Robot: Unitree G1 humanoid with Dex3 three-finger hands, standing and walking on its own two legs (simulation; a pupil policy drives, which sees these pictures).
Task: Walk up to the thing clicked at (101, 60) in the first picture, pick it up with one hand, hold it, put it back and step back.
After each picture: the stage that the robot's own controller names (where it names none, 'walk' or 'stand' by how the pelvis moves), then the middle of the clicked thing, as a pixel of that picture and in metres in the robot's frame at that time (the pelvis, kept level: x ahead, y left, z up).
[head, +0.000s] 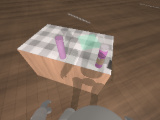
stand; (101, 57) +0.54 -0.09 -0.02
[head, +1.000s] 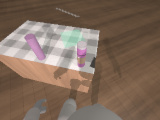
rise first; (81, 55) +0.47 +0.10 +0.01
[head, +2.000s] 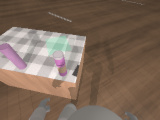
stand; (61, 65) +0.38 +0.24 +0.00
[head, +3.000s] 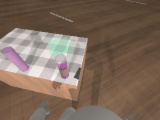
stand; (63, 68) +0.37 +0.22 -0.02
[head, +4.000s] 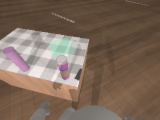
stand; (64, 69) +0.36 +0.21 -0.02
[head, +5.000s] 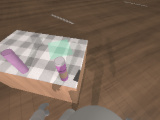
stand; (62, 70) +0.35 +0.22 -0.03
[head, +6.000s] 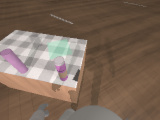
stand; (61, 70) +0.35 +0.22 -0.03
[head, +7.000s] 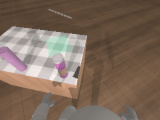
rise first; (61, 67) +0.36 +0.23 -0.02
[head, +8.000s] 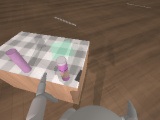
rise first; (63, 70) +0.35 +0.23 -0.02
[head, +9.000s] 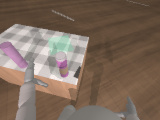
go down; (62, 66) +0.37 +0.22 -0.01
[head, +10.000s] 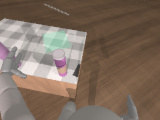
go down; (61, 64) +0.36 +0.21 +0.02
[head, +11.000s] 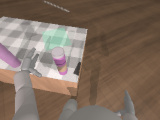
close in; (61, 63) +0.36 +0.20 +0.03
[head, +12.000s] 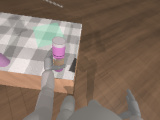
close; (58, 56) +0.39 +0.20 +0.07
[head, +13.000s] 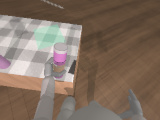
lift; (59, 62) +0.35 +0.19 +0.07
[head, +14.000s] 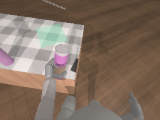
lift; (60, 64) +0.34 +0.19 +0.07
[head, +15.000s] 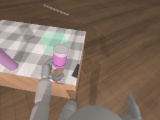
lift; (58, 65) +0.31 +0.20 +0.11
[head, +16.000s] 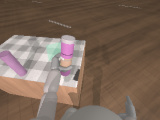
hold; (66, 57) +0.34 +0.16 +0.17
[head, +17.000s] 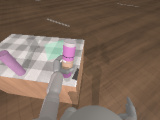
crouch; (67, 60) +0.35 +0.15 +0.14
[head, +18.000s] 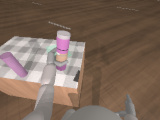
crouch; (62, 52) +0.37 +0.19 +0.19
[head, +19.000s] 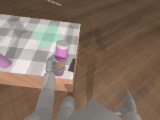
lower; (60, 60) +0.38 +0.19 +0.03
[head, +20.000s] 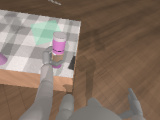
lower; (58, 52) +0.42 +0.20 +0.08
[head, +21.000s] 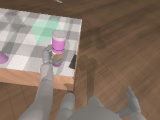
lower; (57, 51) +0.42 +0.20 +0.08
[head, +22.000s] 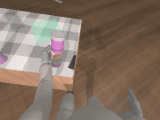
lower; (56, 51) +0.42 +0.21 +0.08
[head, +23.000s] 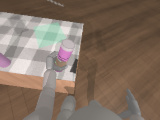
draw back; (62, 58) +0.38 +0.17 +0.07
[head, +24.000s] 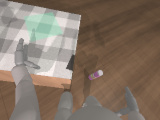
rise; (95, 75) +0.47 -0.22 -0.53
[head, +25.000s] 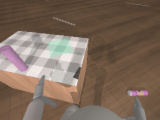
sink last; (137, 92) +0.57 -0.71 -0.69
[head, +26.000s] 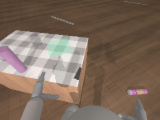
stand; (137, 91) +0.58 -0.72 -0.69
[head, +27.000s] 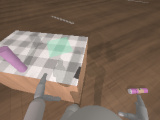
stand; (137, 90) +0.58 -0.71 -0.69
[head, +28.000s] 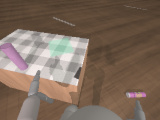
rise; (135, 94) +0.58 -0.71 -0.69
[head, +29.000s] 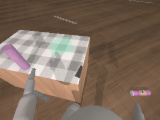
withdraw; (139, 92) +0.57 -0.72 -0.69
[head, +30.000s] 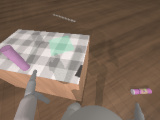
withdraw; (140, 91) +0.56 -0.72 -0.69
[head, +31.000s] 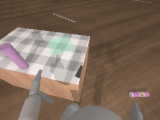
rise; (138, 94) +0.54 -0.73 -0.69
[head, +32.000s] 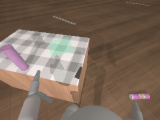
withdraw; (139, 96) +0.53 -0.73 -0.69
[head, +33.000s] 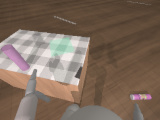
withdraw; (140, 96) +0.53 -0.73 -0.69
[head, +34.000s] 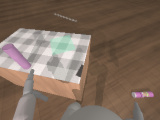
rise; (142, 94) +0.53 -0.73 -0.69
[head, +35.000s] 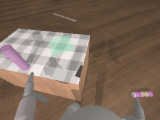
rise; (141, 94) +0.52 -0.73 -0.69
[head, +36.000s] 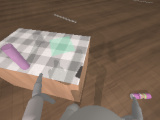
rise; (140, 96) +0.52 -0.73 -0.70
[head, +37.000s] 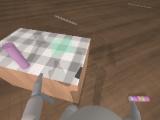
withdraw; (138, 98) +0.52 -0.73 -0.70
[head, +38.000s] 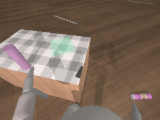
withdraw; (140, 96) +0.53 -0.73 -0.70
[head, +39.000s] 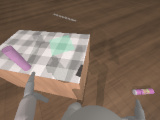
rise; (142, 91) +0.55 -0.73 -0.70
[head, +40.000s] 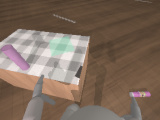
rise; (139, 94) +0.54 -0.72 -0.70
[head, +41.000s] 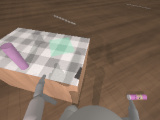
rise; (136, 97) +0.54 -0.72 -0.70
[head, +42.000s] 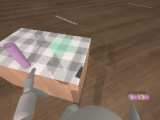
withdraw; (138, 96) +0.55 -0.72 -0.70
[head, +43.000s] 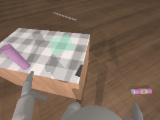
withdraw; (141, 91) +0.55 -0.72 -0.70
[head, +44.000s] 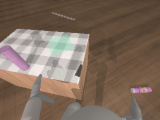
rise; (140, 90) +0.56 -0.72 -0.70
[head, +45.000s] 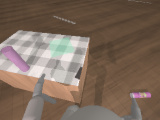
stand; (140, 95) +0.54 -0.72 -0.70
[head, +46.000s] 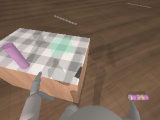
stand; (137, 97) +0.53 -0.72 -0.70
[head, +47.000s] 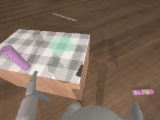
withdraw; (142, 91) +0.54 -0.73 -0.69
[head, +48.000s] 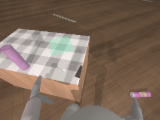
rise; (140, 94) +0.53 -0.73 -0.70
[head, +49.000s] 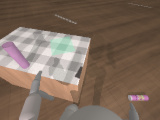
withdraw; (137, 97) +0.53 -0.73 -0.70
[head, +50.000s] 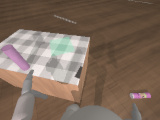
withdraw; (139, 95) +0.53 -0.73 -0.70
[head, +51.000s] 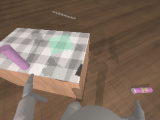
rise; (141, 90) +0.55 -0.73 -0.70
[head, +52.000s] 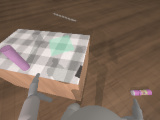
stand; (140, 92) +0.54 -0.72 -0.70
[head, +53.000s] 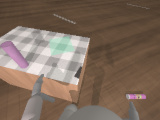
rise; (135, 96) +0.54 -0.72 -0.70
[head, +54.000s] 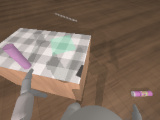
withdraw; (141, 93) +0.54 -0.73 -0.70
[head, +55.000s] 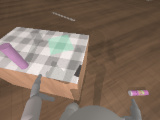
rise; (138, 92) +0.54 -0.72 -0.70
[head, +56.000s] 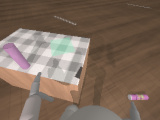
withdraw; (137, 97) +0.54 -0.72 -0.70
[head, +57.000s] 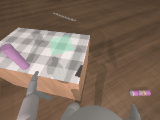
rise; (139, 93) +0.54 -0.73 -0.70
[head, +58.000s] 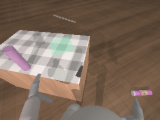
stand; (141, 92) +0.55 -0.72 -0.70
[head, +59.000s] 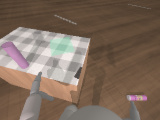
withdraw; (136, 97) +0.54 -0.72 -0.70
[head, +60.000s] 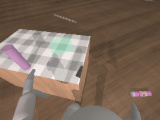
withdraw; (140, 93) +0.54 -0.73 -0.70
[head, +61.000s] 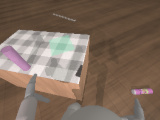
stand; (141, 91) +0.55 -0.72 -0.70
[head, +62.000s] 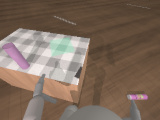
stand; (137, 96) +0.54 -0.72 -0.70
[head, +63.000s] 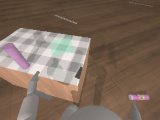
withdraw; (138, 97) +0.53 -0.72 -0.70
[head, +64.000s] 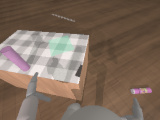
stand; (140, 90) +0.56 -0.72 -0.70
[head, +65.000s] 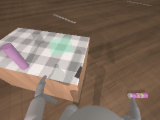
rise; (137, 95) +0.54 -0.72 -0.70
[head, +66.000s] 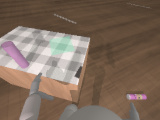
stand; (136, 96) +0.54 -0.72 -0.70
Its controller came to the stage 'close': yes
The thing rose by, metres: 0.19
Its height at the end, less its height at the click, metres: -0.72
